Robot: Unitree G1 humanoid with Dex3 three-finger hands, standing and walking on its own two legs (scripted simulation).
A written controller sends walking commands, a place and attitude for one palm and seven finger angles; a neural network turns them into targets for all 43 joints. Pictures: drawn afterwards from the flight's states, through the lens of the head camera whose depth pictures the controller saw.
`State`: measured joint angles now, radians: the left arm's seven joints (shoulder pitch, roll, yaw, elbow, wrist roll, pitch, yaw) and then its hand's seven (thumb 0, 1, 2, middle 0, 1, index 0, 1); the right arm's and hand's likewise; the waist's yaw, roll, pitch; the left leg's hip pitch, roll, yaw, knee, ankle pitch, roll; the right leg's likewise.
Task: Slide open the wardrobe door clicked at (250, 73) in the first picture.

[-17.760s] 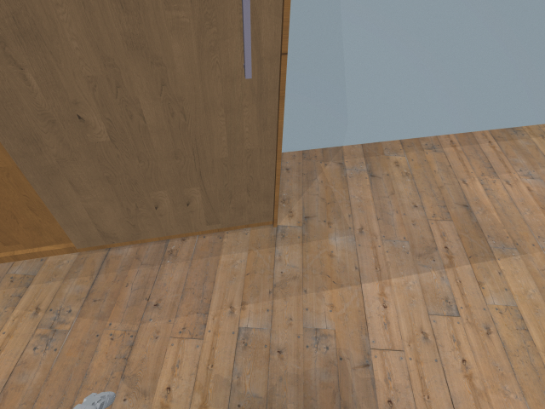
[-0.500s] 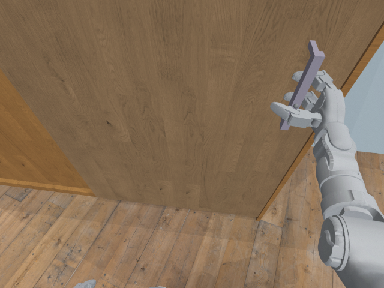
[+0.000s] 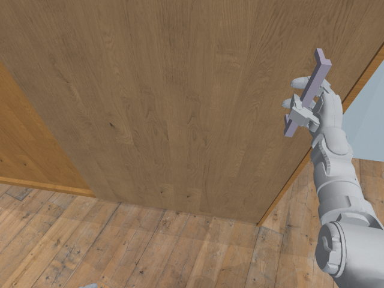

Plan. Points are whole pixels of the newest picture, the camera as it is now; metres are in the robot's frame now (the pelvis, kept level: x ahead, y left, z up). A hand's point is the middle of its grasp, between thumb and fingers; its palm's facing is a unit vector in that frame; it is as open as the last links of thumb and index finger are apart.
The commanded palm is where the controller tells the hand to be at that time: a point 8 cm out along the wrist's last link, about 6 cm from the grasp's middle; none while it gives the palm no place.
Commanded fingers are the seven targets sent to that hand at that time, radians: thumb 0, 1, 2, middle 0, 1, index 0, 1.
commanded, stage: grip the handle and tug to test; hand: right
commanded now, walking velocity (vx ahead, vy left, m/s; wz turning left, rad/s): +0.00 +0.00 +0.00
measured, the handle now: (302, 97) +0.52 -0.16 +0.14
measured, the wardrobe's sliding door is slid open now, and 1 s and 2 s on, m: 0.00 0.00 0.03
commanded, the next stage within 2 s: tug the door sideways, standing still in 0.50 s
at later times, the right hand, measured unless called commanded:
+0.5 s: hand (295, 113) +0.46 -0.13 +0.14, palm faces -0.01 +1.00 +0.00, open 5.7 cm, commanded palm +0.40 -0.19 +0.14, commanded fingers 0.00 -0.90 -0.90 0.45 1.40 0.45 1.40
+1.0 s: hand (293, 111) +0.46 -0.13 +0.15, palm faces +0.07 +1.00 -0.01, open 5.6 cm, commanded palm +0.43 -0.14 +0.14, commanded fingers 0.00 -0.90 -0.90 0.45 1.40 0.45 1.40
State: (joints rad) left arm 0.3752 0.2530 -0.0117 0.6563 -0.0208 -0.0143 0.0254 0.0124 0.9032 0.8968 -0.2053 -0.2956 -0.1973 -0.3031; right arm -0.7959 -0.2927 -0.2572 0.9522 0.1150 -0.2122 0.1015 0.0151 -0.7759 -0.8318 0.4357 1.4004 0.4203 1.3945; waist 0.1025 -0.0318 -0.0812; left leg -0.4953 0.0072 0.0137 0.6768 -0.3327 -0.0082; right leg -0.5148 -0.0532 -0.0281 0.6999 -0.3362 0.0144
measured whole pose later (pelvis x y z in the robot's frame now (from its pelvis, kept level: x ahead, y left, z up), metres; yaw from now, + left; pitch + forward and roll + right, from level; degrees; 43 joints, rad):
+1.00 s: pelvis +0.02 +0.00 +0.01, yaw -3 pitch +8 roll +1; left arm 0.30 0.23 0.00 0.67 -0.01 -0.01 0.01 0.01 0.90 0.90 -0.20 -0.30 -0.20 -0.30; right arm -0.72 -0.18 -0.12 0.73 0.14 -0.06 -0.04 0.02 -0.78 -0.84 0.33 1.40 0.33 1.39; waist 0.04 -0.04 -0.08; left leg -0.41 0.03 0.06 0.62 -0.34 -0.01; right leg -0.46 -0.03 0.02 0.66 -0.34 0.01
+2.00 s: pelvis +0.03 +0.08 +0.00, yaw -4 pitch -2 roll -1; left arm 0.11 0.26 0.04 0.67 -0.02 -0.02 0.06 0.01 0.90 0.90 -0.20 -0.30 -0.19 -0.30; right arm -0.76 -0.21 -0.01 0.55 0.13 -0.14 -0.15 0.00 -0.81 -0.87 0.36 1.38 0.19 1.40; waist -0.07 -0.01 0.26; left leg -0.48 -0.05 0.01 1.21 -0.49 0.03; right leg -0.30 -0.09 -0.12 0.64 -0.30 0.01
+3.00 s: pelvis +0.13 +0.41 +0.00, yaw -3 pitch -4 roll +1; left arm 0.05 0.18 -0.04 0.55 -0.02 -0.13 0.01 0.01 0.90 0.90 -0.21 -0.30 -0.20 -0.30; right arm -0.25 -0.15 -0.10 0.02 0.08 -0.08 -0.18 -0.02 -0.77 -0.86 0.42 1.40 0.16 1.34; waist -0.11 -0.15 0.25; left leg -0.31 0.00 0.11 0.62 -0.23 0.03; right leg -0.22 -0.31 -0.06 0.72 -0.42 0.06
